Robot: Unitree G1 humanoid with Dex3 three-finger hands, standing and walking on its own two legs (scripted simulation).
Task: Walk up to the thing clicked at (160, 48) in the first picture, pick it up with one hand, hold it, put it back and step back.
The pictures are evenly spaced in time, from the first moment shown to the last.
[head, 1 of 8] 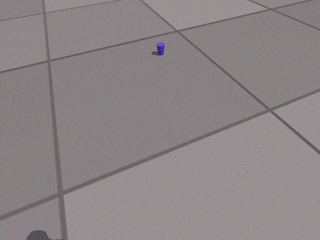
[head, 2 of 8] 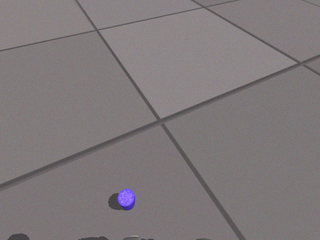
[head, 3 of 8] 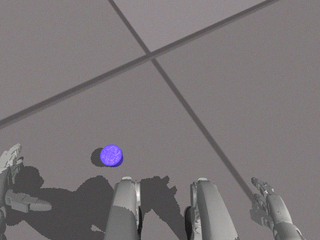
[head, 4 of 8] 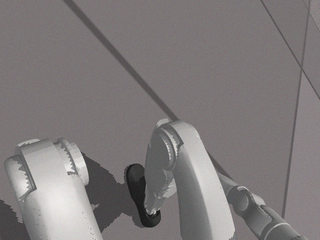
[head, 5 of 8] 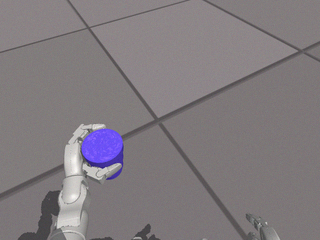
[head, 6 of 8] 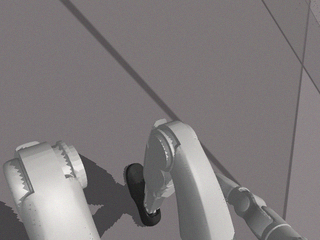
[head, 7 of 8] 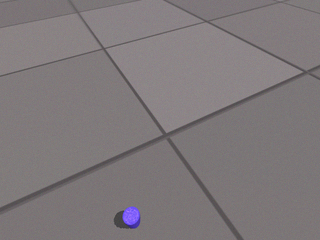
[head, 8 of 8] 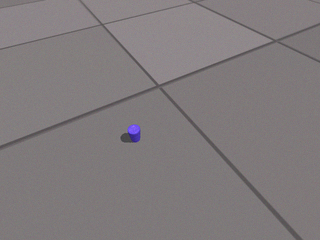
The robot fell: no
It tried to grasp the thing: yes
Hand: left
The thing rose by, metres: 0.69
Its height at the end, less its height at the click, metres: +0.00
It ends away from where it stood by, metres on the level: 0.01
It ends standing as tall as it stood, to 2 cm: yes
